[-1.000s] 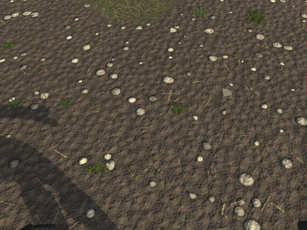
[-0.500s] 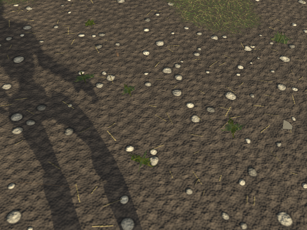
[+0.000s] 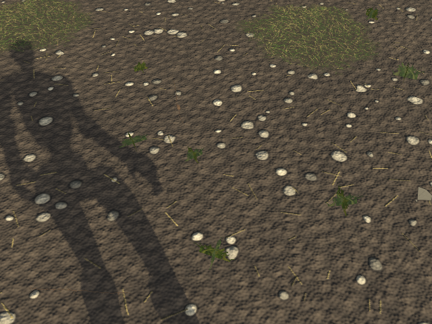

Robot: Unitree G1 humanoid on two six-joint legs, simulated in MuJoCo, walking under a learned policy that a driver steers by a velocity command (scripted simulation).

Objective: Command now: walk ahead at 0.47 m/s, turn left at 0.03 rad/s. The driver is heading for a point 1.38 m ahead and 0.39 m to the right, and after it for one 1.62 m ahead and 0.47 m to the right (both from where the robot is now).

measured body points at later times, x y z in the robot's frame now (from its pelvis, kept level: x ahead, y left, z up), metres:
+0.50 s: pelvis +0.27 -0.04 -0.03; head +0.31 -0.03 +0.42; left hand +0.57 +0.14 -0.07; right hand +0.16 -0.29 -0.15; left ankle -0.01 +0.11 -0.73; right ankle +0.46 -0.16 -0.73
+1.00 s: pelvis +0.70 -0.05 -0.02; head +0.73 -0.06 +0.43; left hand +0.68 +0.22 -0.15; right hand +0.95 -0.29 -0.05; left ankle +0.89 +0.06 -0.74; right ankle +0.46 -0.16 -0.73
